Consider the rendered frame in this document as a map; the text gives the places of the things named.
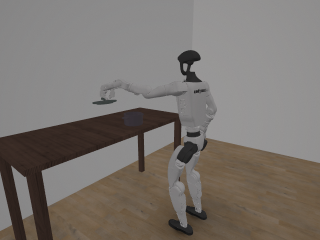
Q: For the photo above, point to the robot left foot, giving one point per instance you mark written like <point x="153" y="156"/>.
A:
<point x="175" y="224"/>

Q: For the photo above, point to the robot right upper arm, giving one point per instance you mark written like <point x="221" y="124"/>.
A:
<point x="212" y="108"/>

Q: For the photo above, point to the pot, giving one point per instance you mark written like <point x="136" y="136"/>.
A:
<point x="133" y="118"/>

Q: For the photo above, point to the table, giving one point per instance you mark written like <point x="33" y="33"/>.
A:
<point x="33" y="151"/>

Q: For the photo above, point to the lid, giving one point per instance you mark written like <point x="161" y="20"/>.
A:
<point x="104" y="102"/>

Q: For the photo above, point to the robot head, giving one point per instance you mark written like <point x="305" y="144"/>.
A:
<point x="189" y="57"/>

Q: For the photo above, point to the robot left forearm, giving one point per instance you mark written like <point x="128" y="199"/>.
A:
<point x="137" y="89"/>

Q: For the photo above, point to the robot left upper arm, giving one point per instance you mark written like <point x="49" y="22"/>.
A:
<point x="175" y="88"/>

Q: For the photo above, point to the left robot hand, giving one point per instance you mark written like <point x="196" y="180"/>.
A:
<point x="104" y="89"/>

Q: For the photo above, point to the robot right forearm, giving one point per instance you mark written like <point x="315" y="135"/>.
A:
<point x="207" y="120"/>

